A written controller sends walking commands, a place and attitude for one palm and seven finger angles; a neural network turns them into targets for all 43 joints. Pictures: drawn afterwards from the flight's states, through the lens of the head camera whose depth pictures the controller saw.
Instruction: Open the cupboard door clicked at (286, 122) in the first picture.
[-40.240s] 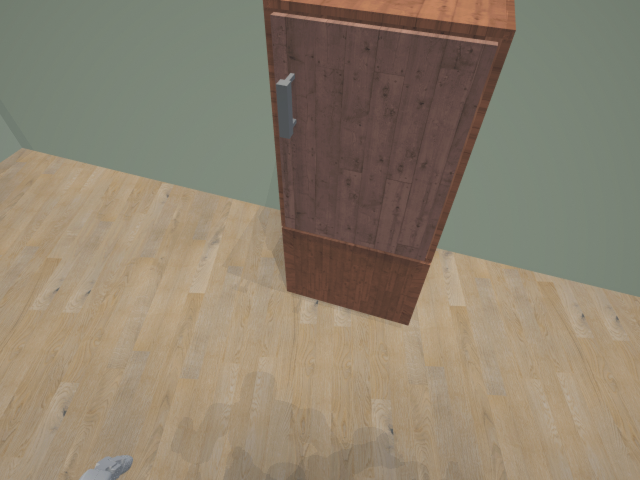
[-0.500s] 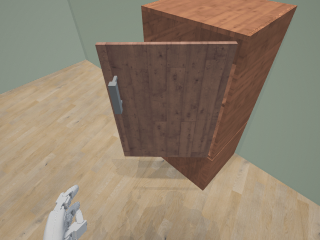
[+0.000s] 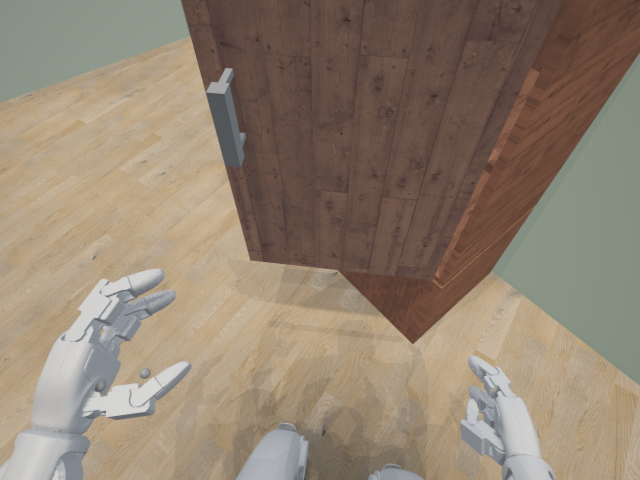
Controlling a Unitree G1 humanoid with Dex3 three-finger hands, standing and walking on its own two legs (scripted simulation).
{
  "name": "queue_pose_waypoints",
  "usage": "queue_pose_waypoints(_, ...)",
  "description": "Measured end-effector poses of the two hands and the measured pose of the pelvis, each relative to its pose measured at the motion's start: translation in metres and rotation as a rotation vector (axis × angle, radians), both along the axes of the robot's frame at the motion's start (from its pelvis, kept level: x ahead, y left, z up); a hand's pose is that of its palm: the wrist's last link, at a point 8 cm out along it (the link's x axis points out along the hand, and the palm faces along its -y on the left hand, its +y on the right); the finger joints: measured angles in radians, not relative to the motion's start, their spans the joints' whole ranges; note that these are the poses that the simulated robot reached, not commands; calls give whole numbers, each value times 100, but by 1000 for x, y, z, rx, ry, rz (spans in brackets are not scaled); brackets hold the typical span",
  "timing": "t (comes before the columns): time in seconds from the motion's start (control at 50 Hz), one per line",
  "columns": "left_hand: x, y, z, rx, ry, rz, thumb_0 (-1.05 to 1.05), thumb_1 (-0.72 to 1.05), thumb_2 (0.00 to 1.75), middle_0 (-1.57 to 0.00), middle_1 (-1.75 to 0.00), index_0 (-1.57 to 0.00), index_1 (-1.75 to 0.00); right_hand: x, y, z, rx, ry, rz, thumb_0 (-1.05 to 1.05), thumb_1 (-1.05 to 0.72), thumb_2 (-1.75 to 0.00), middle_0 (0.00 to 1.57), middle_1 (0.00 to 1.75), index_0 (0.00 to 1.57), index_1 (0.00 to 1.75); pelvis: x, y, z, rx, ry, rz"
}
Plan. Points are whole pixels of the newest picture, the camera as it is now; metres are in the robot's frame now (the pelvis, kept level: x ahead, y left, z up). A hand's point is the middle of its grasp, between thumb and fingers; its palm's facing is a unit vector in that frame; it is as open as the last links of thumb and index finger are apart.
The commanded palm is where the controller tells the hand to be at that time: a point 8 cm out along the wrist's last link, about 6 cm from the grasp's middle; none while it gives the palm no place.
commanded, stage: raise the hand with hooked fingers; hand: left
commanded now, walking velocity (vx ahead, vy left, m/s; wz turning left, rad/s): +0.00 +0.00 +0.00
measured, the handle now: (231, 118) +0.56 +0.20 +0.12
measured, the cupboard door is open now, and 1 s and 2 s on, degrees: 43 43 43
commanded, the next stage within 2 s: move the hooked fingers beside the handle in 1.40 s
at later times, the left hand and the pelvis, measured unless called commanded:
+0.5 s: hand (112, 303) +0.27 +0.26 +0.10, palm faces -0.01 -1.00 -0.06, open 13.1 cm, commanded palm +0.25 +0.32 +0.11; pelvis +0.02 +0.03 +0.03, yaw -2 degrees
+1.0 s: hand (56, 238) +0.31 +0.31 +0.15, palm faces +0.02 -1.00 -0.05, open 14.0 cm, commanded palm +0.27 +0.35 +0.15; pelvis +0.01 +0.04 +0.05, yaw -1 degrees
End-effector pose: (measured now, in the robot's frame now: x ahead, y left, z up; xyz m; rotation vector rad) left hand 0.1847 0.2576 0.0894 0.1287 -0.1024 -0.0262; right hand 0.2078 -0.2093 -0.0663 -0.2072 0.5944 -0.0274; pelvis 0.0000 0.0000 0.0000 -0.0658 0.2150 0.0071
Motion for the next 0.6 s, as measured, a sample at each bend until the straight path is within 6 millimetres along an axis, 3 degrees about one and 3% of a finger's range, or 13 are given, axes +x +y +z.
queue_pose_waypoints(0.06, 28, -3, -20, -46, 198, -85, 1, 21, 61, -25, -74, -25, -74, -19, 3, -9, 42, 78, -65, 1, -90, -89, 20, 30, 20, 30, 5, 2, 6, 19, 9, -17)
queue_pose_waypoints(0.12, 39, 8, -26, -96, 303, -32, 1, 14, 58, -26, -79, -26, -78, -40, -2, -6, 39, 139, -132, 1, -90, -89, 20, 30, 21, 30, 14, 4, 16, 32, 10, -38)
queue_pose_waypoints(0.24, 40, 34, 13, -56, 119, 115, 1, 1, 52, -27, -88, -27, -87, -61, -25, 9, -45, 192, -187, 2, -90, -89, 20, 30, 20, 30, 27, 11, 27, 34, 3, -43)
queue_pose_waypoints(0.28, 42, 38, 16, -37, 83, 100, 1, -4, 50, -27, -91, -27, -90, -61, -31, 10, -74, 195, -184, 2, -90, -90, 20, 30, 20, 30, 27, 14, 26, 29, 5, -36)
queue_pose_waypoints(0.42, 55, 42, -5, -76, 188, -7, 0, -21, 43, -28, -101, -28, -101, -47, -35, 28, -123, 121, -192, 2, -90, -90, 20, 29, 20, 30, 23, 24, 27, 17, -4, -35)
queue_pose_waypoints(0.6, 67, 72, 43, -52, 12, 67, 0, -40, 34, -30, -114, -30, -113, -28, -2, 50, -79, 16, -122, 1, -90, -90, 20, 29, 20, 30, 18, 33, 37, 9, -55, -23)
